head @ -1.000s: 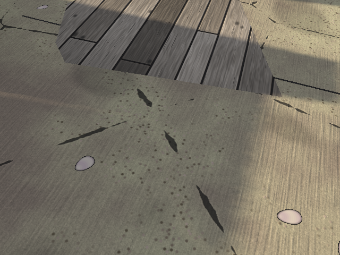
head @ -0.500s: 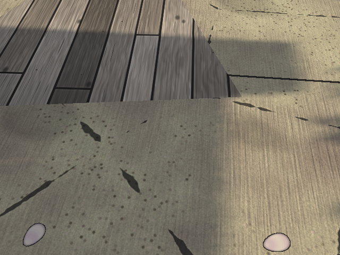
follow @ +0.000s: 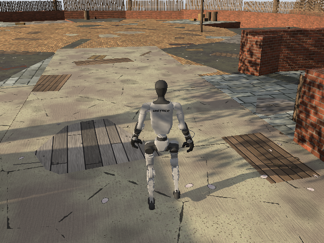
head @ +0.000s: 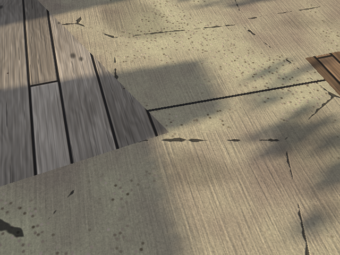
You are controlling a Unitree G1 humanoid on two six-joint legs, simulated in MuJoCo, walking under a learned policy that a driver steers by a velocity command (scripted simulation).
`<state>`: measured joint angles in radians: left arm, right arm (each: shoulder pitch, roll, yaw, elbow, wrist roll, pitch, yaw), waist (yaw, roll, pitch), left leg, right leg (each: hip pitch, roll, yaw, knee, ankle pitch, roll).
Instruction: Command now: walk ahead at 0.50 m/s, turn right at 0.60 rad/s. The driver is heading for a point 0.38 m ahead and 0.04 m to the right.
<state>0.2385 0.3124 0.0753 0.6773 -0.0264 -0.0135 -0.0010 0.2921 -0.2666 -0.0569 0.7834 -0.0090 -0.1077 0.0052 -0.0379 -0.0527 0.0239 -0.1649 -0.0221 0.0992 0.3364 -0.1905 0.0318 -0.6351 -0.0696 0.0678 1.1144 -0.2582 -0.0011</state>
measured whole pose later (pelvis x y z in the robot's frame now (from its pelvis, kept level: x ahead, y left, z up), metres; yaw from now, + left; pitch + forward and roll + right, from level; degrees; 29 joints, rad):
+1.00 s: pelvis +0.34 -0.06 -0.01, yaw -15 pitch +0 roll +0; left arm 0.20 0.24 0.03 0.88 0.01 0.02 0.02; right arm 0.13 -0.23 -0.03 0.81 -0.01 -0.03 0.00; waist 0.01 0.00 0.02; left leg -0.30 0.01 0.01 0.53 -0.23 0.00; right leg -0.16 0.03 0.02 0.51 -0.35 -0.01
